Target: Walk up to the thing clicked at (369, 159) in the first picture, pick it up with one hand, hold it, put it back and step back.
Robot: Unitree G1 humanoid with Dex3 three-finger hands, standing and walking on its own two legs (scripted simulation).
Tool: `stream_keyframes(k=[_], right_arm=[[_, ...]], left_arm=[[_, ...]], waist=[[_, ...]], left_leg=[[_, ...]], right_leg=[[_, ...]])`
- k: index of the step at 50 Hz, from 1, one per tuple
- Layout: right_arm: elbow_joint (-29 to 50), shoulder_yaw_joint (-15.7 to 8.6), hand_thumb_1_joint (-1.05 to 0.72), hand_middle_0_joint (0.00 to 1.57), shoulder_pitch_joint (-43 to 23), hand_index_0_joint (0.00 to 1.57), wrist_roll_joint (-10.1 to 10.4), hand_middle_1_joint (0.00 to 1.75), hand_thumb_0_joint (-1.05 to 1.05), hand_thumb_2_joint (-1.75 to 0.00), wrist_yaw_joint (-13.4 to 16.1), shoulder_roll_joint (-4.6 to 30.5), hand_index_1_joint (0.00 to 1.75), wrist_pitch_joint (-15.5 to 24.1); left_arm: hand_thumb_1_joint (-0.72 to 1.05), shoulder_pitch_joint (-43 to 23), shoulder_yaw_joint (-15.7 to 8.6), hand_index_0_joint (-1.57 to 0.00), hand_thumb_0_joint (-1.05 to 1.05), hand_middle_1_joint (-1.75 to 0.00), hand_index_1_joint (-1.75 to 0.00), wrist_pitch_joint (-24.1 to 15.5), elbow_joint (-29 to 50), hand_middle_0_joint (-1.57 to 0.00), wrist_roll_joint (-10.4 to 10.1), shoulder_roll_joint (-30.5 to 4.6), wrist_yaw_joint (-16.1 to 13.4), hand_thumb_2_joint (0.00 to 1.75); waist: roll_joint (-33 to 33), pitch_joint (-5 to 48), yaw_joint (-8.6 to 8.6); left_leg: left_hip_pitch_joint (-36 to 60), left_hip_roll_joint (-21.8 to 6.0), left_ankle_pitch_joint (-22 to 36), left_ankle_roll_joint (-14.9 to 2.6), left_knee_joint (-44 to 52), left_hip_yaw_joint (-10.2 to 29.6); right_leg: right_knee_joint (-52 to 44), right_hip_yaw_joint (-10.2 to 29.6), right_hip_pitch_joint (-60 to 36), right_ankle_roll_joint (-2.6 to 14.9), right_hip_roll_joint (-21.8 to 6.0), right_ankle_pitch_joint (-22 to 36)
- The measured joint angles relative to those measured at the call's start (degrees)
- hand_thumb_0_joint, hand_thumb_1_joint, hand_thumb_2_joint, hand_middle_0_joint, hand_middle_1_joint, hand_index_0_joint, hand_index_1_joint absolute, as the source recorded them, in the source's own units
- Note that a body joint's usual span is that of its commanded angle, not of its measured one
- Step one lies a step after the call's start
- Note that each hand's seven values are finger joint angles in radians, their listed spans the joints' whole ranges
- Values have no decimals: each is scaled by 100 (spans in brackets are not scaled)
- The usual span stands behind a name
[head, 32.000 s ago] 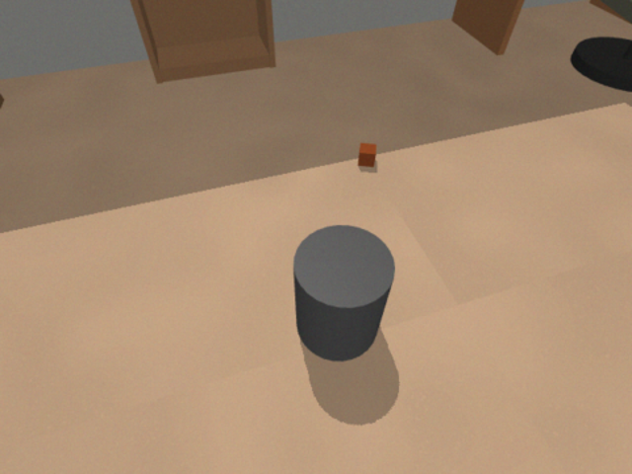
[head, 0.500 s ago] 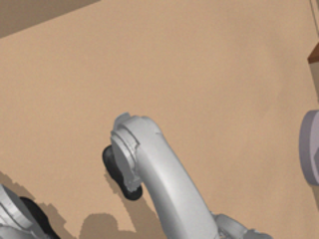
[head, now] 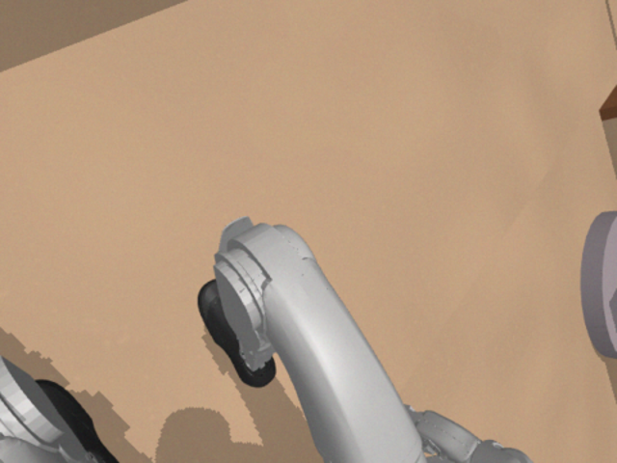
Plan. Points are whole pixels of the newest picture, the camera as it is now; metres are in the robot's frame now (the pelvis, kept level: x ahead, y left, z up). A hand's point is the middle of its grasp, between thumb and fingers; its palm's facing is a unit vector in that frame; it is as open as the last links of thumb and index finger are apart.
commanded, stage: close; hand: left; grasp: from above
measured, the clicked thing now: out of the picture +0.45 +0.37 -0.29
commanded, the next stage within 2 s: settle in 0.68 s
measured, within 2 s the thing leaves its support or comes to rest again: leaves its support in 1.18 s
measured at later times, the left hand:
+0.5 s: hand out of the picture +0.44 +0.35 -0.26, palm faces +0.00 -0.45 -0.89, open 11.0 cm
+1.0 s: hand out of the picture +0.44 +0.35 -0.26, palm faces +0.01 -0.46 -0.89, open 11.0 cm
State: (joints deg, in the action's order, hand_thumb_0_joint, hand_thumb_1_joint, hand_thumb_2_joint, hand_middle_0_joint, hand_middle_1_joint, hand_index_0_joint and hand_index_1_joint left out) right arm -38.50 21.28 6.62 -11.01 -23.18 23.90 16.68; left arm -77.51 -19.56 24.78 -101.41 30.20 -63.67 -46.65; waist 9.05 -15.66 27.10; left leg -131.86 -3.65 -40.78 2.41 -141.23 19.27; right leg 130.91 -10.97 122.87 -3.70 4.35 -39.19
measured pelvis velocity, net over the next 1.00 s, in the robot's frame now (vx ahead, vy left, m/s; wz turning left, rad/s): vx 0.00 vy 0.00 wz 0.00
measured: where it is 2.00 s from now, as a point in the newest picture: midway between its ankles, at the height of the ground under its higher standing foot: (174, 400)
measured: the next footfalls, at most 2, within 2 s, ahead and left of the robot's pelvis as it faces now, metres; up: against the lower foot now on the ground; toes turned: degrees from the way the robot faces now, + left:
none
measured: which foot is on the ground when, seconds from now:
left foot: down 0.00-1.00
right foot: down 0.00-1.00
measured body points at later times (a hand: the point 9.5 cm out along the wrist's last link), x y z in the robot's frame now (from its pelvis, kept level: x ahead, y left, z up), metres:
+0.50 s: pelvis +0.00 +0.00 +0.00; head +0.31 +0.12 +0.30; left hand +0.44 +0.37 -0.21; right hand +0.00 -0.24 -0.03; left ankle +0.06 +0.14 -0.30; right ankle +0.11 -0.12 -0.30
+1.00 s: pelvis +0.00 +0.00 +0.00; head +0.31 +0.12 +0.30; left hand +0.44 +0.37 -0.21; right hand +0.00 -0.25 -0.03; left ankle +0.06 +0.14 -0.30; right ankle +0.11 -0.12 -0.30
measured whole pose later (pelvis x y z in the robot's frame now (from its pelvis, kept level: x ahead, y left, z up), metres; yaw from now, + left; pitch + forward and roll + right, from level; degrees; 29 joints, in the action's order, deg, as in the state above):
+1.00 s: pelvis +0.00 +0.00 +0.00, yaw +0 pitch +28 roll -16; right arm -39.2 21.4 6.9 -11.6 -23.2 23.8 17.5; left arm -77.9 -19.3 24.5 -102.7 29.6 -63.7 -46.7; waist 9.0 -15.9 27.3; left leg -131.3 -3.5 -40.5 2.5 -140.9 19.2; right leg 130.6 -11.0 122.3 -3.6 4.2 -39.0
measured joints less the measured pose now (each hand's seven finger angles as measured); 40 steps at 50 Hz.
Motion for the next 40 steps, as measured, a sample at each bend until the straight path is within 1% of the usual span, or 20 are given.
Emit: stream_keyframes(k=[8,18,25,40], right_arm=[[-44,-21,-91,19,26,20,9,30,0,-90,5,-37,30,13],[-88,-20,-91,19,47,20,-17,30,0,-90,10,-61,30,28],[-82,-3,-91,19,51,20,-51,30,0,-90,-5,-44,30,44],[-119,-12,-91,19,24,20,-82,30,0,-90,2,-13,30,78]], left_arm=[[-8,18,27,-46,-1,-77,-77,3,-6,-47,20,38,28,65],[-11,3,28,-50,-1,-73,-74,-54,-111,-51,82,32,-21,66],[-10,-12,58,-53,0,-71,-71,-45,-129,-55,30,15,-38,64],[-12,-23,89,-56,0,-67,-68,-67,-130,-58,32,-3,-14,63]], waist=[[-15,30,-15],[-12,27,-22],[-12,10,8],[-1,-32,22]], left_leg=[[-9,9,9,-11,-13,-3],[22,8,-7,-17,-14,4],[49,18,-6,-16,6,2],[59,21,23,-1,20,-1]], right_leg=[[4,3,-6,-11,-4,5],[-11,-4,-48,-15,-2,-6],[-25,-7,-79,-14,-15,-15],[-22,-6,-72,3,-20,13]])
